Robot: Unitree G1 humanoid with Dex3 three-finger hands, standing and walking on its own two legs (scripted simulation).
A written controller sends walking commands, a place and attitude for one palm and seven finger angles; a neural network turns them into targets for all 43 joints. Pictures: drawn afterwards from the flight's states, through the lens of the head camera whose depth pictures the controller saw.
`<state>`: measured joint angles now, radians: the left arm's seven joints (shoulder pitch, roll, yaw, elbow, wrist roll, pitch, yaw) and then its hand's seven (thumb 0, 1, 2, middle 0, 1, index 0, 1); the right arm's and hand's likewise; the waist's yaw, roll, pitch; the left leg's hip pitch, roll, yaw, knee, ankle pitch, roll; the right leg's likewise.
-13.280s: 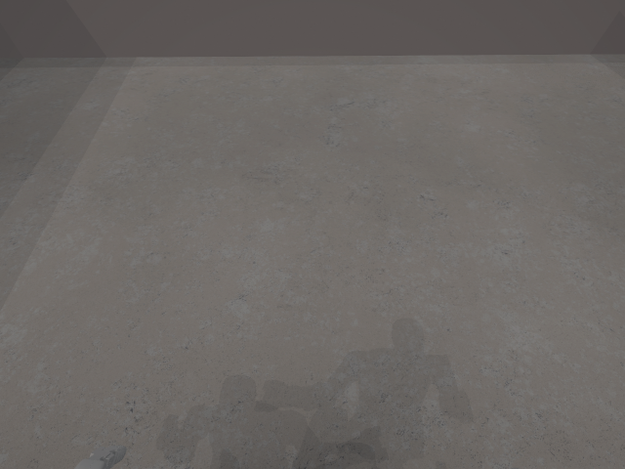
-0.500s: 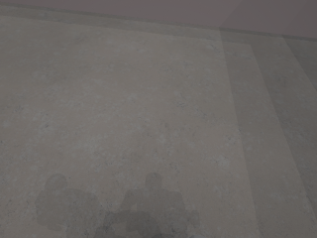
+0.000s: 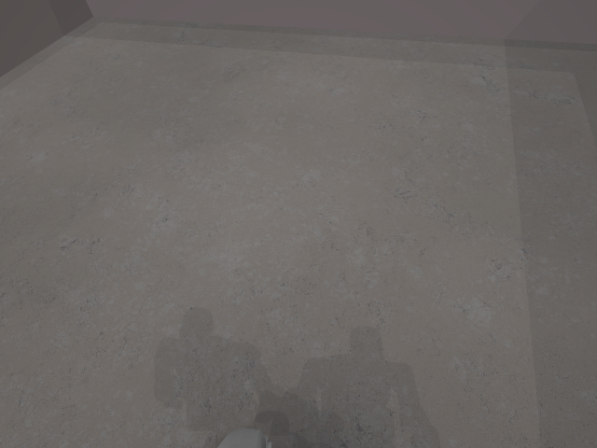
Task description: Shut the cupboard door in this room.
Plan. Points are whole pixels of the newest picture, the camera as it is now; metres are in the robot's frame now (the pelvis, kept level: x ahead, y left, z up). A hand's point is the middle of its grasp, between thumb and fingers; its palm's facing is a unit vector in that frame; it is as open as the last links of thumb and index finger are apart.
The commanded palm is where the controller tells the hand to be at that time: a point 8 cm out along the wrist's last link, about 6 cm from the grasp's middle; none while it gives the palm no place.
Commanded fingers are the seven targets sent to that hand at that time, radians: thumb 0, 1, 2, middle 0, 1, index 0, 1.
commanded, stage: turn or walk to find it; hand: left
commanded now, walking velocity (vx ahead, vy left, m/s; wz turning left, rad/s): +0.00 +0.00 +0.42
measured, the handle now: out of the picture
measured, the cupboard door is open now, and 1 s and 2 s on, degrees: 69 69 69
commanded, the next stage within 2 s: none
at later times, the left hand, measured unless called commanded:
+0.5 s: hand out of the picture -0.02 +0.28 -0.18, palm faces +0.25 -0.94 -0.23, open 7.4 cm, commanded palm none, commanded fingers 0.00 0.90 0.90 -0.20 -0.30 -0.20 -0.30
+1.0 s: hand out of the picture -0.02 +0.20 -0.15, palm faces +0.39 -0.88 -0.27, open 7.4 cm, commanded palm none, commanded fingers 0.00 0.90 0.90 -0.20 -0.30 -0.20 -0.30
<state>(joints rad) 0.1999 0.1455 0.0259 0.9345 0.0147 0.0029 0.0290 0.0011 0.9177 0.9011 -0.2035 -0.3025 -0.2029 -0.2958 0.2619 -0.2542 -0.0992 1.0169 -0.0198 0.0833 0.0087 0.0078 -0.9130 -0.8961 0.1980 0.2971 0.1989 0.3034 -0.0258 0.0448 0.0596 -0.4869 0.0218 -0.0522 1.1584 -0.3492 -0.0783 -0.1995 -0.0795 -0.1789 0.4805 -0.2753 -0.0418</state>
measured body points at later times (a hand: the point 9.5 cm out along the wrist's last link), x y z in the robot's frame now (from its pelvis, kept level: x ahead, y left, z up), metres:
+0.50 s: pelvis -0.02 +0.06 +0.00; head +0.00 +0.09 +0.45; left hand -0.03 +0.33 -0.16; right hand +0.13 -0.16 -0.13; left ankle -0.04 +0.15 -0.74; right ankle -0.01 -0.10 -0.67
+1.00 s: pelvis -0.02 +0.00 +0.00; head +0.02 -0.03 +0.45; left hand -0.04 +0.25 -0.13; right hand +0.09 -0.23 -0.17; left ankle -0.12 +0.14 -0.65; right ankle +0.00 -0.09 -0.74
